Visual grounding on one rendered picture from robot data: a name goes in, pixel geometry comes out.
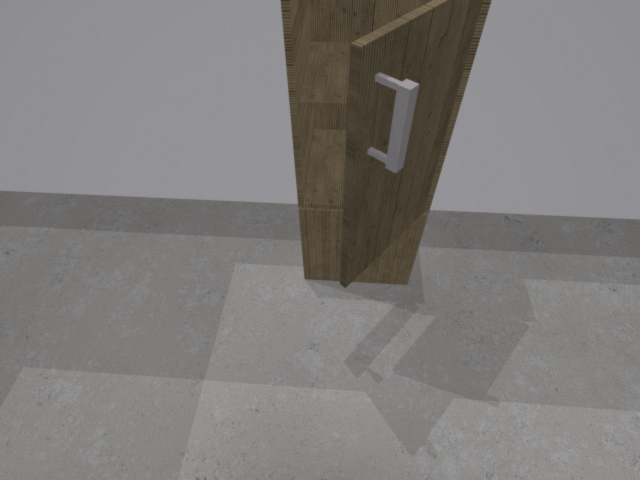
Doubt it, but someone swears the handle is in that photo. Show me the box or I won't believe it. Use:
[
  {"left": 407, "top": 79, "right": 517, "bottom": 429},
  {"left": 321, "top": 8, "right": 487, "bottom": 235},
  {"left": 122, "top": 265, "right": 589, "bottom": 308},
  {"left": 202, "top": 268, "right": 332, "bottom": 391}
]
[{"left": 368, "top": 72, "right": 419, "bottom": 173}]

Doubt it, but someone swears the cupboard door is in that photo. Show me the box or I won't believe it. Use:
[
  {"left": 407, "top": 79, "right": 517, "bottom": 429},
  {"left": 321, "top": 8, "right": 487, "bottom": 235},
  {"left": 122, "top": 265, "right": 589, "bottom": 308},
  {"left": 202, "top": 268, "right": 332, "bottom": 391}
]
[{"left": 340, "top": 0, "right": 483, "bottom": 288}]

